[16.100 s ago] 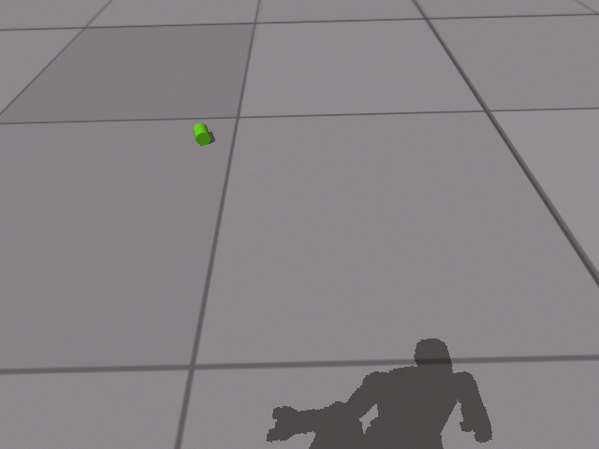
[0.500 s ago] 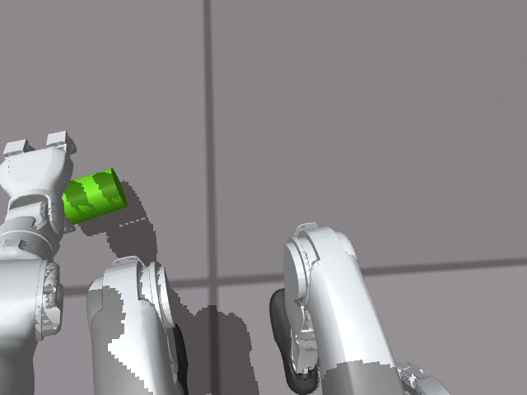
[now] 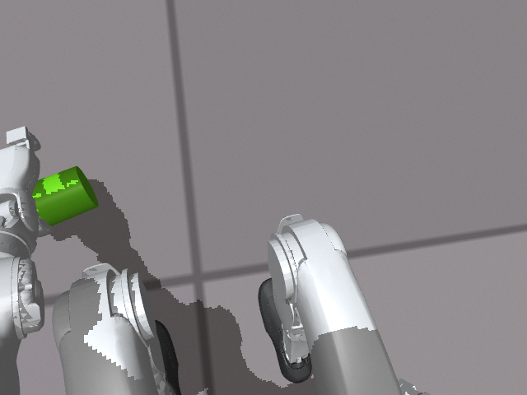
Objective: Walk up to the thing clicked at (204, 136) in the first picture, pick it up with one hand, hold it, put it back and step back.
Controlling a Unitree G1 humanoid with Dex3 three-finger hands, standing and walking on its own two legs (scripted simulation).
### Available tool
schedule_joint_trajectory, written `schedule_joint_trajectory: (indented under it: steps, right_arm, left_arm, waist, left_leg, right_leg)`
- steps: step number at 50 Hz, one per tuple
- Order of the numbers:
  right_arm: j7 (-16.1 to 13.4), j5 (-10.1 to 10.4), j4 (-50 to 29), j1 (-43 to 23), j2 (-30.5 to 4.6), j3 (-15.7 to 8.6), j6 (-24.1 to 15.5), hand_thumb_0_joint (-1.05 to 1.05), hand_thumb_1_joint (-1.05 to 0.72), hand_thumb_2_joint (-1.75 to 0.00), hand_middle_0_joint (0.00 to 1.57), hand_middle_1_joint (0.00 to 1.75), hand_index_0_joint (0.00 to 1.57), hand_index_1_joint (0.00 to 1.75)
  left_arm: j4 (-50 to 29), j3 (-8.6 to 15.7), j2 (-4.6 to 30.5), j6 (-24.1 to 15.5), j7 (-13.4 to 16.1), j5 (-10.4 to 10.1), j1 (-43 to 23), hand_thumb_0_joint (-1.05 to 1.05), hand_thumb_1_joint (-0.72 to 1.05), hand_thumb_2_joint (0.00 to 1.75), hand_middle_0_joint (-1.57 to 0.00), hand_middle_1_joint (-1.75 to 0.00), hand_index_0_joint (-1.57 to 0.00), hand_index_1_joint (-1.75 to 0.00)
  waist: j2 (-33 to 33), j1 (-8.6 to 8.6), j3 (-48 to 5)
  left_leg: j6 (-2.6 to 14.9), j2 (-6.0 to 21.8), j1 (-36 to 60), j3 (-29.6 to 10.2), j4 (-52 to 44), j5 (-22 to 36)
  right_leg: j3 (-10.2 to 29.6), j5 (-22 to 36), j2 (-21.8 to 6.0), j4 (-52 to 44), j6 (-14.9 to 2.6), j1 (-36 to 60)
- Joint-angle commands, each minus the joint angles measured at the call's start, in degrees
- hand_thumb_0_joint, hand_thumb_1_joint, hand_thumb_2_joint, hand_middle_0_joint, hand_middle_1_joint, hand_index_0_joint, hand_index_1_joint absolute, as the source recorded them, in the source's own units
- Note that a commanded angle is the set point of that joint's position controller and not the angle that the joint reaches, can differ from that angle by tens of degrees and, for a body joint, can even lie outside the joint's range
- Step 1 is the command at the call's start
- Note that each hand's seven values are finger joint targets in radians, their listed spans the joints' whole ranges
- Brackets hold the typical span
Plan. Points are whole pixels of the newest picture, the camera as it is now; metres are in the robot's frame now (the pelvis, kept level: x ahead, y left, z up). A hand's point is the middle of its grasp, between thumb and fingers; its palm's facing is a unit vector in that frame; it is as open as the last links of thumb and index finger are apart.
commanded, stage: rest palm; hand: left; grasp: from above
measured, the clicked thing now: (57, 198) +0.46 +0.26 -0.27
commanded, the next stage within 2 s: close in 0.82 s
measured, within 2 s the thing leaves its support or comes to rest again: neither
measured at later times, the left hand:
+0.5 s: hand (46, 194) +0.46 +0.27 -0.23, palm faces -0.42 -0.15 -0.90, open 14.3 cm
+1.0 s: hand (53, 197) +0.46 +0.26 -0.24, palm faces -0.41 -0.16 -0.90, open 13.8 cm
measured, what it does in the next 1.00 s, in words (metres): stands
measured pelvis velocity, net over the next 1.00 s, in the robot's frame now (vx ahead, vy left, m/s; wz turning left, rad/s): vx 0.00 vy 0.01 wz -0.08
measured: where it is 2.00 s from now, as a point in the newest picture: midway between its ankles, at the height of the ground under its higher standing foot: (230, 370)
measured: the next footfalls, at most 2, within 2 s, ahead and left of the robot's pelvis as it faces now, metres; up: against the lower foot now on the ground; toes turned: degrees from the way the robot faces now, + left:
none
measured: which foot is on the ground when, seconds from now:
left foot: down 0.00-1.00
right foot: down 0.00-1.00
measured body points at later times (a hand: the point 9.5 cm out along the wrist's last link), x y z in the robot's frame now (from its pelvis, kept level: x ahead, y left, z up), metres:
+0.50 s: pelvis +0.00 +0.01 -0.02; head +0.27 +0.07 +0.34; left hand +0.48 +0.27 -0.18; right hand +0.01 -0.26 -0.09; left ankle +0.08 +0.13 -0.28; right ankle +0.11 -0.12 -0.28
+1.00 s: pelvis +0.00 +0.01 -0.02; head +0.27 +0.08 +0.34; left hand +0.48 +0.27 -0.19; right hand +0.00 -0.25 -0.08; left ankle +0.08 +0.13 -0.28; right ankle +0.11 -0.12 -0.28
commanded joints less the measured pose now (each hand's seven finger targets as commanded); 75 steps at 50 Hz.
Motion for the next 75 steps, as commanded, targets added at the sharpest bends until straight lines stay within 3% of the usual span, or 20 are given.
schedule_joint_trajectory:
  steps: [1,4,6,11,13,14,18,22,23,26,27,30,38,41,46,49,51,63,71,75]
  right_arm:
    - [-0.71,-0.28,1.15,12.74,-15.17,-4.03,-1.36,0.00,-0.89,-0.90,0.20,0.30,0.20,0.30]
    - [-0.45,-0.85,1.08,12.75,-15.95,-3.23,-2.16,0.00,-0.89,-0.90,0.20,0.30,0.20,0.30]
    - [0.00,-1.72,1.31,12.64,-15.98,-2.46,-2.56,0.00,-0.89,-0.90,0.20,0.30,0.20,0.30]
    - [1.07,-3.27,0.65,10.95,-17.20,-1.54,-3.31,0.00,-0.88,-0.90,0.20,0.30,0.20,0.30]
    - [1.54,-3.50,0.37,9.79,-17.13,-1.51,-3.39,0.00,-0.88,-0.90,0.20,0.30,0.20,0.30]
    - [1.98,-4.07,-0.35,9.53,-17.14,-1.24,-3.78,0.00,-0.88,-0.90,0.20,0.30,0.20,0.30]
    - [2.61,-4.18,0.16,9.87,-17.82,-1.32,-4.66,0.00,-0.88,-0.90,0.20,0.30,0.20,0.30]
    - [4.01,-4.76,0.26,10.00,-17.31,-0.10,-5.91,0.00,-0.88,-0.90,0.20,0.30,0.20,0.30]
    - [3.99,-4.56,0.67,10.32,-18.13,-0.41,-5.88,0.00,-0.88,-0.90,0.20,0.30,0.20,0.30]
    - [4.53,-4.58,0.62,9.69,-17.93,0.34,-6.38,0.00,-0.89,-0.90,0.20,0.30,0.20,0.30]
    - [4.88,-4.86,0.71,9.99,-17.70,0.56,-6.72,0.00,-0.89,-0.90,0.20,0.30,0.20,0.30]
    - [5.17,-4.67,0.88,10.03,-18.57,0.70,-6.73,0.00,-0.89,-0.90,0.20,0.30,0.20,0.30]
    - [5.95,-4.91,0.87,9.88,-19.45,1.53,-7.79,0.00,-0.89,-0.90,0.20,0.30,0.20,0.30]
    - [6.38,-5.06,0.33,9.62,-19.05,2.45,-8.47,0.00,-0.89,-0.90,0.20,0.30,0.20,0.30]
    - [6.57,-4.91,0.08,8.17,-20.41,2.27,-9.75,0.00,-0.89,-0.90,0.20,0.30,0.20,0.30]
    - [6.77,-5.05,-0.39,7.90,-20.75,2.37,-9.83,0.00,-0.88,-0.90,0.20,0.30,0.20,0.30]
    - [7.11,-5.47,-0.19,7.97,-20.49,2.75,-10.07,0.00,-0.88,-0.90,0.20,0.30,0.20,0.30]
    - [7.98,-5.02,0.42,6.52,-20.94,3.06,-11.76,0.00,-0.89,-0.90,0.20,0.30,0.20,0.30]
    - [8.11,-4.82,0.31,6.54,-22.08,3.03,-11.95,0.00,-0.89,-0.90,0.20,0.30,0.20,0.30]
    - [8.30,-4.62,-0.05,5.89,-21.97,2.71,-12.19,0.00,-0.89,-0.90,0.20,0.30,0.20,0.30]
  left_arm:
    - [-6.13,-3.12,8.84,-3.42,3.38,0.80,-20.81,0.00,-0.60,1.03,-0.07,-0.98,-0.04,-1.00]
    - [-3.28,-2.70,10.92,-4.17,5.52,3.08,-21.00,0.00,-0.61,1.06,-0.07,-0.95,-0.04,-0.98]
    - [-0.13,-1.67,12.00,-4.12,7.59,4.33,-21.37,0.00,-0.59,1.05,-0.08,-0.95,-0.05,-0.98]
    - [2.57,3.21,17.60,-3.03,11.44,6.30,-19.36,0.00,-0.58,1.04,-0.07,-0.95,-0.04,-0.98]
    - [4.67,3.09,16.75,-2.29,12.46,6.01,-18.82,0.00,-0.57,1.05,-0.07,-0.96,-0.04,-0.98]
    - [4.78,1.58,15.23,-2.02,12.34,6.30,-20.40,0.00,-0.56,1.03,-0.07,-0.96,-0.05,-0.98]
    - [3.56,4.38,18.40,-1.42,12.94,5.05,-18.89,0.00,-0.58,1.04,-0.07,-0.95,-0.04,-0.98]
    - [4.60,2.71,16.60,-1.68,11.96,4.07,-19.45,0.00,-0.56,1.02,-0.07,-0.95,-0.05,-0.97]
    - [2.13,3.86,18.80,-2.08,12.22,3.57,-19.41,0.00,-0.56,1.01,-0.07,-0.95,-0.05,-0.97]
    - [3.45,3.04,18.38,-2.41,12.16,3.52,-18.14,0.00,-0.56,1.03,-0.08,-0.97,-0.05,-0.99]
    - [4.14,2.36,17.06,-2.59,12.01,3.51,-18.40,0.00,-0.55,1.03,-0.08,-0.96,-0.05,-0.98]
    - [3.26,3.52,19.39,-3.12,12.96,3.65,-17.63,0.00,-0.56,1.02,-0.08,-0.96,-0.05,-0.98]
    - [6.90,4.00,20.14,-3.03,14.68,4.07,-17.05,0.00,-0.53,1.03,-0.09,-0.98,-0.07,-1.00]
    - [7.68,3.07,19.69,-3.10,14.61,4.04,-18.52,0.00,-0.52,1.03,-0.10,-0.97,-0.08,-0.99]
    - [8.36,3.09,20.89,-3.02,14.66,4.36,-17.40,0.00,-0.48,0.98,-0.12,-0.96,-0.10,-0.97]
    - [7.68,3.54,21.96,-2.80,15.47,4.89,-17.25,0.00,-0.32,0.90,-0.21,-0.95,-0.22,-0.94]
    - [8.42,2.95,21.03,-2.81,15.47,4.63,-18.34,0.00,-0.27,0.87,-0.25,-0.92,-0.26,-0.91]
    - [7.34,1.72,20.85,-2.87,15.65,3.19,-17.15,0.00,-0.11,0.77,-0.38,-0.85,-0.39,-0.83]
    - [7.48,3.54,23.59,-2.68,16.71,2.98,-15.59,0.00,-0.02,0.72,-0.47,-0.78,-0.47,-0.77]
    - [7.02,2.96,22.43,-2.56,16.52,2.99,-15.34,0.00,0.07,0.70,-0.52,-0.77,-0.53,-0.76]
  waist:
    - [14.65,-4.48,-36.91]
    - [15.11,-3.68,-35.79]
    - [15.47,-4.52,-34.81]
    - [17.69,-3.47,-35.09]
    - [19.08,-3.76,-34.80]
    - [17.87,-5.38,-33.22]
    - [19.22,-4.22,-35.48]
    - [17.40,-6.77,-33.30]
    - [19.16,-5.70,-35.17]
    - [19.53,-5.60,-33.82]
    - [19.54,-6.71,-33.48]
    - [20.10,-5.66,-34.67]
    - [19.16,-6.65,-31.75]
    - [16.66,-8.06,-29.86]
    - [18.59,-7.35,-28.79]
    - [19.53,-6.93,-29.71]
    - [19.26,-8.33,-28.70]
    - [20.40,-8.10,-28.97]
    - [20.37,-7.31,-29.26]
    - [20.24,-7.40,-28.69]
  left_leg:
    - [1.86,-1.36,26.18,4.15,-13.44,4.63]
    - [1.81,-1.47,26.24,4.10,-12.87,6.12]
    - [1.68,-1.31,26.81,4.02,-12.24,6.96]
    - [1.68,-1.15,26.68,4.30,-11.87,8.65]
    - [1.43,-0.88,27.05,3.92,-11.96,8.18]
    - [1.74,-0.92,25.71,4.07,-10.83,7.74]
    - [1.61,-0.70,27.12,3.56,-10.75,9.11]
    - [1.92,-0.61,25.98,3.02,-9.14,9.66]
    - [1.82,-0.50,26.43,2.79,-10.04,9.86]
    - [1.47,-0.28,26.93,2.26,-9.91,9.64]
    - [1.42,-0.43,27.66,2.06,-9.69,9.76]
    - [1.44,-0.25,26.86,1.98,-9.86,10.55]
    - [1.45,-0.09,25.36,1.40,-9.72,9.56]
    - [1.94,-0.17,23.31,1.60,-8.26,8.92]
    - [1.26,0.01,25.34,0.48,-9.89,6.48]
    - [1.13,0.21,25.91,0.28,-10.28,7.21]
    - [1.33,0.22,25.15,0.48,-9.39,7.45]
    - [0.80,0.64,27.33,-0.28,-8.99,9.11]
    - [0.87,0.73,26.91,-0.17,-9.43,9.66]
    - [0.82,0.69,26.31,-0.60,-9.79,8.10]
  right_leg:
    - [-6.24,6.57,2.08,-14.49,-3.42,19.03]
    - [-6.68,7.95,1.83,-13.14,-3.38,17.99]
    - [-7.05,9.12,1.99,-12.68,-3.28,18.03]
    - [-7.16,10.70,2.20,-11.92,-3.07,19.28]
    - [-7.53,10.59,2.49,-11.34,-3.26,18.75]
    - [-7.37,10.70,2.49,-11.52,-2.95,18.73]
    - [-7.72,11.80,2.43,-11.23,-2.87,20.16]
    - [-8.07,13.05,2.46,-10.85,-2.39,20.81]
    - [-8.04,13.01,2.69,-11.38,-2.58,22.26]
    - [-8.85,12.65,2.76,-10.48,-2.68,20.93]
    - [-8.89,12.84,2.55,-10.03,-2.62,20.80]
    - [-8.93,13.77,3.09,-10.43,-2.82,22.55]
    - [-9.44,12.86,3.49,-10.69,-2.69,22.12]
    - [-9.19,12.95,3.36,-11.02,-2.15,22.72]
    - [-9.93,10.00,3.14,-10.26,-2.46,20.52]
    - [-10.09,10.89,3.39,-10.53,-2.50,21.40]
    - [-10.16,11.43,3.37,-10.27,-2.30,21.30]
    - [-10.39,13.31,3.38,-9.79,-2.26,22.54]
    - [-10.20,13.51,3.72,-10.53,-2.37,24.25]
    - [-10.49,12.20,3.67,-10.38,-2.37,22.82]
